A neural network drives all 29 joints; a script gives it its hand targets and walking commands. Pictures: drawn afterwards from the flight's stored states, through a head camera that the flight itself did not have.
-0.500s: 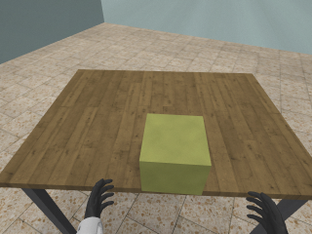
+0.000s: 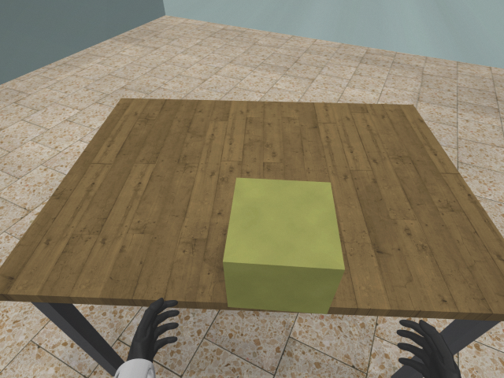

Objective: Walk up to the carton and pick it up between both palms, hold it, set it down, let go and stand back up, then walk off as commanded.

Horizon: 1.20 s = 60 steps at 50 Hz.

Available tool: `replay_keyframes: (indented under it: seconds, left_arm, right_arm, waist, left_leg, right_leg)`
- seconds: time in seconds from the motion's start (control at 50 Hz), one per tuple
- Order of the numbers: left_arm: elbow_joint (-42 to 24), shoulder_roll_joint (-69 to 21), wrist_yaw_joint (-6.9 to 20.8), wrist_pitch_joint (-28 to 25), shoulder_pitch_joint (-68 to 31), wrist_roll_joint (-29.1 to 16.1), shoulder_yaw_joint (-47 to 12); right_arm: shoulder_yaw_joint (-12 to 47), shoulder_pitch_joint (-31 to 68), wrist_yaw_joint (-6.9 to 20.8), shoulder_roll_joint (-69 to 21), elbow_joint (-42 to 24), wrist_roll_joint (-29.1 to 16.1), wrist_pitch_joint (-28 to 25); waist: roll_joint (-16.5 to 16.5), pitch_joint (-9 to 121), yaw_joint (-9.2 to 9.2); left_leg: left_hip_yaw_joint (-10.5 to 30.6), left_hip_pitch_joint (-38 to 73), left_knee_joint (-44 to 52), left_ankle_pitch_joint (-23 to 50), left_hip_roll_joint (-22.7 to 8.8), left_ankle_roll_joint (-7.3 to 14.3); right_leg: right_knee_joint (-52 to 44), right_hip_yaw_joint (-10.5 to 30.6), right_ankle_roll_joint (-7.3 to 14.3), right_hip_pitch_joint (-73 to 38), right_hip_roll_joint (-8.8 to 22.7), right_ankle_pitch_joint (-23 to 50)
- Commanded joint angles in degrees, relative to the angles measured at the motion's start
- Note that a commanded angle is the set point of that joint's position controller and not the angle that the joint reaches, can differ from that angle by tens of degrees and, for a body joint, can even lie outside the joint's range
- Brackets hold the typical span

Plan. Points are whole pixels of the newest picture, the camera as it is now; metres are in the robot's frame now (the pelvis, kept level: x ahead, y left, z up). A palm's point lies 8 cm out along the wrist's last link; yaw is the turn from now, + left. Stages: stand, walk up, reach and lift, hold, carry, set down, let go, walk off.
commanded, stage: set down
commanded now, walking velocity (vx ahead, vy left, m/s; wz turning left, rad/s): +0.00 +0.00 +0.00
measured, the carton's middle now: (280, 243) +0.39 -0.02 -0.01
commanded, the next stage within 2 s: let go in 0.68 s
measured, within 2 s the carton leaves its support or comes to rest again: neither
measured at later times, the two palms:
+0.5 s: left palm (140, 361) +0.19 +0.20 -0.04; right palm out of the picture +0.17 -0.24 -0.05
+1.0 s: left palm out of the picture +0.17 +0.22 -0.07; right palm out of the picture +0.16 -0.23 -0.08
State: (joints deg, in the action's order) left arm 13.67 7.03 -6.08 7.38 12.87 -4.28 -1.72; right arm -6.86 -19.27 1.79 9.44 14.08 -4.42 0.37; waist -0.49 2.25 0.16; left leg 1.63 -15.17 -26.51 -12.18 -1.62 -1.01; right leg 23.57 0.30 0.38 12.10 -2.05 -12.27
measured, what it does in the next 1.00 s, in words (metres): stands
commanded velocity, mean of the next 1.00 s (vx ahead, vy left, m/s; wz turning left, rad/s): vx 0.00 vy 0.00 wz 0.00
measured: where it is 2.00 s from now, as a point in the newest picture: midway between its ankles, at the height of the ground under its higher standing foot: outside the picture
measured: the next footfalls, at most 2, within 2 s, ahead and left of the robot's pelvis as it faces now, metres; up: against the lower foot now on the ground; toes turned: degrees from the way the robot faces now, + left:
none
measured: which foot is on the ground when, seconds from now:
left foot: down 0.00-1.00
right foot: down 0.00-1.00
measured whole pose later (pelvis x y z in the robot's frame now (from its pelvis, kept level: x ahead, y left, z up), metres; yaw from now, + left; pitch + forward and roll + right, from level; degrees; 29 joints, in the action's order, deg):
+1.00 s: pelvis +0.01 +0.00 +0.00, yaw +0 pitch +1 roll -1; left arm 22.6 11.6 -1.3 8.1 13.9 -2.6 -1.7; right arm -5.1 -10.7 1.8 9.4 38.6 -4.4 -8.2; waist -0.5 0.0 0.2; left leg 1.5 -15.0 -26.5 -13.0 -1.4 -1.0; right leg 23.6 0.3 0.4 11.9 -1.8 -13.1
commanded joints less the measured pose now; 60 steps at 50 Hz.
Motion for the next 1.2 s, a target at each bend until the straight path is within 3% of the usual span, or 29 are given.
replay_keyframes:
  seconds: [0.0, 0.04, 0.08, 0.14, 0.18, 0.22, 0.24, 0.26, 0.34, 0.36, 0.4, 0.44, 0.52, 0.54, 0.6, 0.74, 0.76, 0.8, 0.84, 0.88, 0.92, 0.94, 0.98, 1.0, 1.04, 1.06, 1.12, 1.14, 1.18]
  left_arm:
    - [-4.8, 6.2, 1.6, -1.6, -1.1, 0.6, -2.3]
    - [-13.3, 6.6, 0.8, -2.3, -1.0, 0.2, -3.1]
    - [-5.7, 6.6, 1.8, -1.7, -1.1, 1.2, -2.0]
    - [-9.1, 6.0, 1.5, -2.2, 0.2, 1.3, -2.2]
    - [-4.8, 6.1, 1.9, -1.2, -0.1, 2.3, -0.6]
    - [-8.3, 7.8, 1.9, -2.5, -0.1, 1.4, -0.1]
    - [1.9, 6.0, 2.7, -0.5, 0.0, 3.4, -0.6]
    - [-7.6, 7.5, 1.8, -1.6, -0.6, 2.2, -0.8]
    - [2.2, 7.7, 3.4, -0.1, -1.9, 4.2, 1.3]
    - [-5.4, 8.5, 2.9, -1.2, -1.3, 2.0, 1.0]
    - [4.5, 8.2, 3.6, -0.4, -0.2, 3.5, 1.8]
    - [-1.3, 9.6, 3.4, -1.8, 0.4, 2.6, 2.5]
    - [5.2, 9.1, 3.7, -0.6, -1.6, 4.1, 2.6]
    - [-1.6, 10.0, 3.4, -1.6, -1.3, 3.2, 2.6]
    - [4.2, 9.6, 3.6, -1.4, -1.2, 3.3, 3.0]
    - [5.1, 10.9, 4.2, -0.7, -2.9, 2.5, 3.3]
    - [1.7, 11.3, 4.2, -1.0, -2.7, 2.1, 2.6]
    - [8.6, 10.9, 4.5, -0.5, -4.1, 3.4, 3.4]
    - [6.3, 12.1, 4.3, -0.4, -4.8, 3.8, 4.2]
    - [11.2, 11.2, 5.0, 0.4, -4.0, 3.7, 3.1]
    - [10.4, 12.2, 5.0, 0.1, -4.1, 3.9, 4.4]
    - [6.0, 12.5, 4.4, -0.9, -4.8, 2.6, 4.6]
    - [7.6, 11.5, 4.1, -0.8, -4.6, 3.4, 4.0]
    - [8.4, 11.7, 4.5, -0.9, -4.4, 3.1, 3.7]
    - [7.6, 11.5, 4.3, -1.1, -3.8, 3.9, 4.8]
    - [8.6, 11.4, 4.5, -0.9, -3.3, 3.9, 4.3]
    - [9.3, 10.7, 4.3, -0.3, -2.9, 5.0, 4.0]
    - [12.4, 20.3, 4.1, -5.1, 0.2, 7.1, 6.9]
    - [13.8, 20.2, 4.3, -7.3, -0.9, 7.8, 7.0]
  right_arm:
    - [5.1, 3.8, -0.4, 4.5, -3.9, -0.4, -2.9]
    - [3.5, 4.6, 0.2, 6.0, -8.1, -2.0, -4.3]
    - [5.2, 3.9, -0.1, 3.8, -3.3, -0.7, -4.2]
    - [4.2, 4.9, 0.5, 6.1, -4.4, -1.7, -5.7]
    - [4.2, 4.5, 0.6, 5.7, 0.0, -0.3, -6.2]
    - [5.9, 5.7, 0.2, 5.5, -4.4, -1.2, -7.3]
    - [5.4, 5.4, 0.6, 5.8, 4.7, 0.5, -6.0]
    - [4.1, 6.9, 0.8, 7.2, -1.6, -0.7, -7.2]
    - [5.2, 7.0, -0.1, 5.1, 6.7, 1.2, -7.1]
    - [5.2, 7.3, -0.1, 5.6, 0.2, 0.1, -8.3]
    - [5.8, 7.3, 0.0, 5.6, 8.3, 2.2, -7.9]
    - [5.5, 7.9, 0.1, 6.1, 3.6, 1.4, -10.1]
    - [6.2, 8.7, 0.4, 6.0, 10.7, 2.3, -9.0]
    - [6.2, 9.2, 0.1, 6.1, 4.8, 1.2, -10.2]
    - [6.8, 8.8, -0.1, 5.5, 12.3, 2.0, -9.8]
    - [7.4, 11.0, -0.6, 5.1, 13.0, 3.8, -10.5]
    - [7.1, 10.5, -0.4, 5.9, 11.4, 3.2, -11.1]
    - [6.0, 11.1, -0.5, 4.7, 16.9, 4.8, -10.6]
    - [6.9, 12.2, -0.5, 4.9, 14.7, 4.2, -11.1]
    - [6.3, 11.0, -0.9, 4.8, 19.8, 5.6, -10.4]
    - [6.3, 13.2, -0.7, 5.7, 19.2, 6.2, -11.4]
    - [7.1, 12.5, -0.7, 5.0, 16.5, 5.5, -11.9]
    - [6.0, 12.9, -0.2, 4.5, 19.4, 6.0, -12.3]
    - [6.8, 12.0, -0.6, 5.0, 19.3, 5.5, -12.0]
    - [6.3, 13.1, -0.2, 5.4, 20.5, 5.7, -13.0]
    - [6.3, 13.2, -0.4, 6.5, 21.2, 6.1, -12.7]
    - [5.8, 14.2, 0.0, 6.9, 22.7, 5.9, -13.4]
    - [1.0, 8.8, -1.6, 19.3, 24.8, 8.3, -9.1]
    - [0.6, 9.9, -2.2, 18.8, 25.1, 7.6, -6.6]
  waist:
    - [-1.4, -3.5, 1.16]
    - [1.3, -0.1, 0.46]
    - [-0.5, -1.3, 0.65]
    - [1.2, -0.2, 0.16]
    - [0.6, -0.5, -0.45]
    - [0.0, -0.4, -1.25]
    - [0.7, -3.2, -0.07]
    - [-0.1, 0.5, -0.10]
    - [0.3, -4.0, -0.02]
    - [-1.0, -1.0, -0.70]
    - [-1.8, -2.4, -0.85]
    - [-2.9, 0.3, -1.54]
    - [0.2, -3.3, -1.21]
    - [-0.6, 1.5, -1.66]
    - [-0.5, -2.7, -0.64]
    - [-1.9, -2.6, -1.00]
    - [-1.2, -1.4, -0.70]
    - [-0.2, -2.3, -0.41]
    - [-0.8, -2.0, -1.15]
    - [-0.5, -4.2, -0.32]
    - [-1.6, -3.3, -1.74]
    - [-1.1, -1.2, -1.15]
    - [0.7, -2.0, -1.73]
    - [-0.6, -1.1, -0.68]
    - [0.0, -0.4, -1.86]
    - [0.2, -1.8, -0.82]
    - [0.8, -1.1, -1.32]
    - [-2.7, 5.6, -3.32]
    - [0.0, 4.1, -1.06]
  left_leg:
    - [-4.5, 11.6, 9.2, 3.3, 2.7, 0.4]
    - [-3.7, 11.9, 8.9, 5.2, 2.2, -0.3]
    - [-4.7, 11.8, 8.4, 4.7, 2.8, 0.1]
    - [-3.7, 13.3, 8.1, 8.0, 1.9, -0.7]
    - [-4.6, 12.8, 7.9, 7.6, 2.6, -0.5]
    - [-3.9, 11.4, 8.0, 8.0, 2.5, -0.1]
    - [-4.3, 11.0, 8.1, 5.1, 2.7, -0.3]
    - [-4.2, 11.9, 8.2, 6.6, 2.2, -0.3]
    - [-5.3, 11.1, 8.2, 4.5, 3.2, 0.0]
    - [-5.0, 11.9, 7.8, 6.5, 2.6, 0.1]
    - [-5.0, 12.6, 7.5, 7.0, 2.8, 0.0]
    - [-4.7, 12.8, 7.1, 9.4, 2.8, 0.2]
    - [-5.2, 12.1, 7.9, 5.0, 2.6, 0.1]
    - [-5.1, 13.3, 7.5, 7.3, 2.4, 0.3]
    - [-5.4, 11.8, 7.2, 6.0, 2.7, 0.2]
    - [-5.4, 10.5, 7.4, 4.5, 2.5, 0.5]
    - [-5.0, 10.9, 7.4, 6.4, 2.4, 0.5]
    - [-5.7, 11.1, 7.3, 3.3, 2.7, 0.3]
    - [-6.0, 10.4, 7.5, 2.6, 2.6, 0.4]
    - [-6.8, 11.0, 7.1, 2.5, 2.8, 0.4]
    - [-6.2, 11.1, 7.0, 3.3, 2.4, 0.8]
    - [-5.9, 10.7, 6.6, 4.8, 2.1, 0.5]
    - [-5.8, 10.8, 7.0, 5.1, 2.1, 0.5]
    - [-6.1, 12.0, 6.2, 4.5, 2.2, 0.4]
    - [-5.7, 12.7, 6.5, 7.2, 1.9, 0.3]
    - [-6.3, 11.8, 6.0, 6.3, 2.2, 0.1]
    - [-5.9, 13.0, 6.0, 6.8, 2.1, -0.4]
    - [3.9, 7.4, 0.5, 15.3, -5.2, 2.6]
    - [2.3, 6.1, -0.9, 12.0, -4.0, 3.9]
  right_leg:
    - [-7.6, 1.4, 0.5, -1.4, 2.1, 4.3]
    - [-6.7, 0.6, 0.8, -2.2, 1.5, 6.4]
    - [-7.3, 0.8, 0.2, -2.6, 2.2, 5.8]
    - [-6.0, -0.4, 0.9, -2.0, 0.7, 7.7]
    - [-6.7, -0.1, 0.6, -2.0, 1.2, 7.2]
    - [-6.4, 0.0, 0.3, -3.6, 1.5, 7.9]
    - [-7.1, 0.5, 0.6, -2.6, 1.6, 5.1]
    - [-6.0, -0.6, 0.3, -3.4, 0.8, 7.2]
    - [-7.7, 0.7, 0.0, -2.7, 2.3, 4.4]
    - [-6.8, -0.1, -0.1, -2.8, 1.8, 6.3]
    - [-6.9, 0.1, -0.1, -2.4, 1.8, 6.8]
    - [-6.4, -0.3, 0.0, -3.4, 1.2, 9.3]
    - [-6.8, 0.2, 0.3, -1.6, 1.7, 4.9]
    - [-6.3, -0.4, 0.2, -3.2, 1.4, 7.6]
    - [-6.9, 0.4, 0.0, -2.6, 2.1, 6.4]
    - [-6.7, 0.2, -0.5, -2.7, 2.4, 5.8]
    - [-6.3, -0.2, -0.2, -3.4, 2.1, 7.7]
    - [-6.7, -0.1, -0.1, -2.1, 2.3, 4.2]
    - [-6.5, -0.3, -0.2, -2.5, 2.4, 3.0]
    - [-6.8, 0.0, -0.3, -1.7, 2.8, 3.8]
    - [-6.6, -0.4, -0.3, -0.8, 2.5, 3.6]
    - [-6.2, -0.2, -0.1, -2.3, 2.6, 6.1]
    - [-6.0, -0.7, 0.3, -1.8, 2.2, 5.6]
    - [-6.3, -0.2, -0.1, -1.8, 2.3, 5.9]
    - [-6.1, -0.9, 0.3, -1.8, 1.7, 7.4]
    - [-5.7, -0.8, -0.1, -1.2, 1.9, 6.4]
    - [-5.7, -1.4, 0.4, -1.9, 1.2, 6.4]
    - [2.1, 2.8, 1.1, -3.6, 5.5, 6.3]
    - [0.7, 5.2, 2.2, -2.7, 6.3, 7.4]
